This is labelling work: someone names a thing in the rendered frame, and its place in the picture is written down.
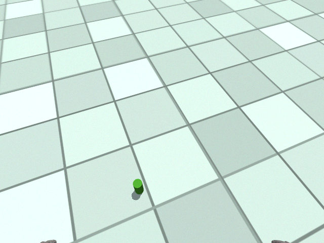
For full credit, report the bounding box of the can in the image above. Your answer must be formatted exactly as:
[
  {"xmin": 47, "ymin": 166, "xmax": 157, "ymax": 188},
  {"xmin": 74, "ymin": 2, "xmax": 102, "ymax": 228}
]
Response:
[{"xmin": 133, "ymin": 179, "xmax": 144, "ymax": 194}]

